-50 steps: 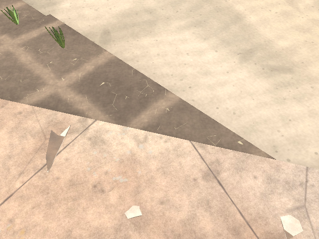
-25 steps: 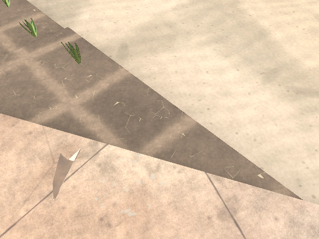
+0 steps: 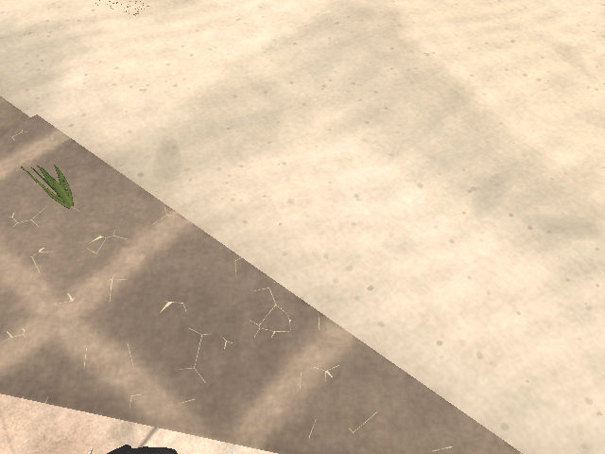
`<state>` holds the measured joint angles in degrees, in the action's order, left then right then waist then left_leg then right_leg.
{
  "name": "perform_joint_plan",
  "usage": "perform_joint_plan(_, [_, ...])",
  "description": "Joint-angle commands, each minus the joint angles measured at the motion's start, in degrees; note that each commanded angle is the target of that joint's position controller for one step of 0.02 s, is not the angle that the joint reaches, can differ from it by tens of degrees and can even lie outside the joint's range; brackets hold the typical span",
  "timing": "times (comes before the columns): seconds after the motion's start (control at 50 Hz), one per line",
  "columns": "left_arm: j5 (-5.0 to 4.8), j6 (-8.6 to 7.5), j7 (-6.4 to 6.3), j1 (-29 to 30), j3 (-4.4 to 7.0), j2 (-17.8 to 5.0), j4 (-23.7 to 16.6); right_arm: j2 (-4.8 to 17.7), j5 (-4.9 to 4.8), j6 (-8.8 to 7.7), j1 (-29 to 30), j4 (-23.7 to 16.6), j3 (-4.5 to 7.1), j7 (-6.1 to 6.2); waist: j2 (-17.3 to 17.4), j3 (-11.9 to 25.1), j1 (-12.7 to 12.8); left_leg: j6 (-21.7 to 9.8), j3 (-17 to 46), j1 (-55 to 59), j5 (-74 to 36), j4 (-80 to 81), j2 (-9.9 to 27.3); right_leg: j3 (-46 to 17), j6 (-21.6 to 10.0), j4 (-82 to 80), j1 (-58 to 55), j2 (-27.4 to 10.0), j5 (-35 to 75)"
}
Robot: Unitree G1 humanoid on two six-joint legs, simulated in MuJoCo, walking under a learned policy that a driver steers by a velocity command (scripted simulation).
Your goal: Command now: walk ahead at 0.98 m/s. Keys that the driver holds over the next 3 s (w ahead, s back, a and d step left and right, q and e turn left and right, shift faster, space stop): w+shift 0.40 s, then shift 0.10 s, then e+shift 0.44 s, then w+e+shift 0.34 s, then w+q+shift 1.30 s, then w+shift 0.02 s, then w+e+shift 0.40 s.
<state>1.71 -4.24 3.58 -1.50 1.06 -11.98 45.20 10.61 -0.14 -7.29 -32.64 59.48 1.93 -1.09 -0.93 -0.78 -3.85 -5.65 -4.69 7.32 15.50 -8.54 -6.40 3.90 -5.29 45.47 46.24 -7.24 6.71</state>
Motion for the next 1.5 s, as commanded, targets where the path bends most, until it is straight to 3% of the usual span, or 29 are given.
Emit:
perform_joint_plan(0.02, [-0.98,-0.26,0.33,6.8,-0.29,-2.1,-4.0,8.0,-0.51,-1.50,0.8,-3.4,0.60,0.56,1.2,-8.0,1.7,-2.4,3.6,-10.5,-39.2,9.6,13.3,4.8,-1.4,-9.8,-12.7,5.0,5.8])
perform_joint_plan(0.08, [-0.37,-0.63,-0.81,5.2,0.51,-5.3,-4.4,11.6,0.82,-0.37,-0.8,-2.2,1.00,1.63,6.4,-4.1,4.2,-0.8,2.2,2.0,-70.0,-2.2,16.6,6.4,-3.3,-14.7,-18.5,10.6,-3.6])
perform_joint_plan(0.12, [-0.86,-0.77,-2.22,-17.3,2.71,-10.0,2.3,14.4,2.52,1.29,3.8,-3.0,1.91,3.02,9.6,7.7,15.0,-0.5,1.4,0.4,-77.0,-27.8,17.8,2.8,-5.6,-12.4,-39.4,12.4,-8.0])
perform_joint_plan(0.14, [-0.20,-0.41,-3.32,-27.1,4.05,-12.8,4.8,14.5,2.68,1.69,5.9,-3.7,2.16,2.99,7.9,12.0,19.8,-1.4,0.8,-8.2,-63.9,-44.8,15.5,-0.5,-6.9,-14.1,-51.4,8.5,-17.1])
perform_joint_plan(0.16, [2.37,-0.31,-4.05,-29.1,5.58,-18.4,4.7,3.7,0.83,1.50,-2.0,-5.7,0.10,1.47,-9.6,19.6,11.5,-0.3,1.7,-33.0,-12.1,-71.5,7.4,-27.1,-13.4,-12.1,-72.6,-11.1,-27.3])
perform_joint_plan(0.18, [0.92,-0.25,-2.66,-28.6,5.48,-14.7,4.6,5.8,-1.33,0.31,-1.6,-5.8,0.19,1.34,-8.7,25.7,12.0,-1.2,9.7,-44.2,11.1,-81.4,1.4,-50.3,-16.7,-23.9,-76.2,-15.8,-35.1])
perform_joint_plan(0.24, [0.58,-1.64,-2.04,-17.9,3.84,-6.9,5.9,7.5,-0.12,0.07,13.6,-9.9,0.65,1.44,3.7,2.6,6.6,-2.7,10.9,-46.1,-1.3,-70.2,10.4,-27.8,-10.8,-31.6,-48.6,-8.3,-22.6])
perform_joint_plan(0.32, [-1.29,-3.38,-2.69,-19.6,2.56,-5.3,8.3,4.3,2.48,3.61,16.3,-12.0,-0.06,-0.94,-0.3,-5.3,1.4,0.7,9.5,-42.5,-2.9,-55.1,14.6,-17.1,-7.8,-39.9,-33.4,-2.8,-24.5])
perform_joint_plan(0.52, [-2.60,-3.78,-3.85,-30.3,1.17,-7.5,12.9,5.8,2.82,1.40,36.3,-17.0,-1.54,-1.62,-1.7,-8.1,8.0,-1.0,-1.4,-31.5,-40.6,-15.7,7.1,-4.9,-1.7,-31.6,-42.0,1.8,13.8])
perform_joint_plan(0.54, [6.02,-3.10,-0.31,-37.7,0.99,-9.4,17.3,6.4,5.71,2.84,36.4,-18.8,-2.05,-2.38,-4.6,1.9,5.8,1.6,6.4,-21.9,-34.8,-18.7,7.3,-4.4,0.0,-30.7,-46.1,4.0,20.7])
perform_joint_plan(0.58, [3.47,-3.25,1.82,-26.1,3.11,-14.2,12.7,17.9,4.65,3.47,16.6,-11.0,1.60,0.35,1.0,2.0,-3.4,1.9,5.3,-8.5,-38.9,-12.6,7.4,-5.5,3.1,-16.0,-44.7,6.1,21.5])
perform_joint_plan(0.6, [2.22,-2.69,2.32,-22.8,2.00,-13.0,10.6,18.6,2.87,3.82,5.1,-8.0,1.83,0.73,3.1,11.2,-8.0,-3.8,6.1,11.6,-48.2,-16.0,13.4,-6.3,4.0,-4.5,-36.9,8.4,15.1])
perform_joint_plan(0.62, [2.77,-2.80,1.92,-37.5,-1.65,1.7,12.5,19.9,4.05,3.58,-0.3,-7.5,1.74,-0.07,19.8,28.4,-2.1,-21.1,16.7,35.9,-92.8,-35.1,29.5,-5.2,8.0,30.2,-22.2,14.0,-37.3])
perform_joint_plan(0.64, [2.02,-3.05,2.20,-42.2,-1.42,-0.7,12.6,11.9,6.37,2.89,-11.9,-5.7,0.18,-2.05,11.3,41.9,-5.7,-28.9,32.0,44.1,-94.6,-33.5,38.6,-13.1,9.1,45.6,-14.3,13.6,-47.5])
perform_joint_plan(0.68, [-0.35,-2.99,0.55,-21.0,-0.72,-4.7,3.9,15.2,2.79,1.41,11.3,-9.0,2.21,-0.04,4.0,15.5,-1.6,-18.4,20.3,9.1,-73.1,-21.0,34.3,-10.1,6.9,40.6,-8.3,4.8,-48.3])
perform_joint_plan(0.72, [1.70,-2.34,-1.57,-19.1,-0.78,-5.1,4.1,10.2,3.08,0.79,20.0,-10.5,0.89,2.52,1.1,3.1,4.5,-11.7,11.9,-19.9,-64.1,-8.7,26.4,-10.3,6.9,26.1,-19.7,-1.3,-40.3])
perform_joint_plan(0.86, [1.73,-0.44,2.76,-21.8,-0.78,-2.7,1.8,11.2,6.52,-1.42,24.1,-15.8,3.23,4.77,4.9,6.8,8.2,-11.3,-6.6,-22.6,-56.0,-5.7,25.9,-5.7,7.5,25.0,-22.8,-0.6,-20.4])
perform_joint_plan(0.94, [2.55,0.28,3.19,-13.4,0.80,-6.9,-3.6,14.4,5.25,-1.26,23.5,-17.5,4.36,5.89,2.3,2.4,4.5,-10.8,-8.7,-12.5,-42.5,-7.7,27.1,-7.3,6.2,22.1,-13.3,-2.1,-20.3])
perform_joint_plan(1.08, [3.52,0.23,2.62,-4.8,0.15,-3.3,-6.3,9.2,6.73,-0.65,6.7,-9.6,1.67,4.85,0.6,-5.9,-3.9,-8.1,-6.1,9.6,-4.7,-6.2,32.0,-12.2,3.7,5.9,6.7,-8.3,-12.2])
perform_joint_plan(1.12, [3.64,0.26,2.26,-4.5,-0.10,-2.1,-5.8,7.6,6.34,-0.46,3.5,-8.2,0.92,4.94,-0.1,-5.4,-5.2,-7.6,-7.0,12.8,-0.7,-6.9,31.4,-10.0,3.6,2.5,8.6,-7.3,-11.1])
perform_joint_plan(1.14, [-0.93,3.17,-0.24,3.7,3.85,-8.9,-9.1,15.1,0.99,0.65,7.1,-6.9,4.48,1.68,10.3,-7.2,-4.8,-1.9,-9.1,11.9,-3.1,-13.7,32.5,-1.3,2.0,9.2,14.0,-4.7,-10.7])
perform_joint_plan(1.16, [-0.99,4.18,-0.09,6.3,3.91,-9.2,-10.5,11.6,0.79,1.22,6.9,-8.3,3.17,1.12,5.4,-7.5,-5.3,1.2,-12.8,5.2,6.1,-15.7,31.1,-2.1,1.8,0.6,10.4,-5.4,-1.9])
perform_joint_plan(1.24, [-0.79,5.88,3.16,-3.2,3.41,-2.0,-4.8,10.7,-0.24,1.58,14.6,-8.0,2.67,1.28,2.0,-6.7,1.8,5.5,-19.7,-16.0,14.9,-22.7,30.1,4.0,-0.4,-8.8,-18.4,-1.4,15.9])
perform_joint_plan(1.32, [0.53,4.77,-2.54,-28.3,6.54,-7.9,7.5,14.1,-0.67,4.72,14.4,-6.1,3.99,0.17,-1.7,4.9,14.9,4.3,-18.6,-18.3,-21.4,-61.1,26.9,7.8,-5.7,-14.5,-49.1,5.6,4.5])
perform_joint_plan(1.34, [1.25,5.06,-3.06,-32.5,8.05,-11.4,11.5,12.3,-0.08,4.98,14.4,-4.6,4.30,0.82,-11.8,5.1,18.2,4.4,-14.1,-34.7,21.4,-89.8,18.5,0.2,-6.8,-16.5,-62.3,2.4,1.5])
perform_joint_plan(1.36, [1.38,4.38,-2.75,-31.6,7.88,-18.6,11.6,7.0,0.62,3.93,10.6,-8.0,2.83,0.61,-19.5,8.6,11.0,4.2,-6.6,-57.6,37.7,-110.8,16.0,-4.9,-6.1,2.7,-73.1,-1.3,25.2])
perform_joint_plan(1.38, [-1.51,3.78,-2.43,-36.0,7.07,-18.9,9.5,5.6,1.81,2.64,14.1,-10.9,1.80,1.06,-12.4,18.4,13.8,3.1,5.1,-61.5,31.9,-111.7,14.4,-14.5,-5.3,-0.8,-73.7,-6.0,20.7])
perform_joint_plan(1.4, [-0.88,3.76,-3.27,-39.4,7.58,-20.3,10.9,4.5,0.72,2.22,20.5,-14.8,1.44,1.97,-14.4,18.0,16.0,4.5,5.3,-71.1,25.1,-108.8,10.3,-25.1,-6.8,-17.7,-71.5,-14.9,-5.1])
perform_joint_plan(1.5, [0.31,-1.32,-3.16,-15.2,2.44,-5.9,7.9,5.4,1.95,7.19,16.5,-9.5,1.19,1.43,0.4,-5.7,-0.4,3.5,11.8,-55.2,-4.6,-84.3,17.6,-23.6,-1.9,-31.8,-22.4,-17.9,-42.6])
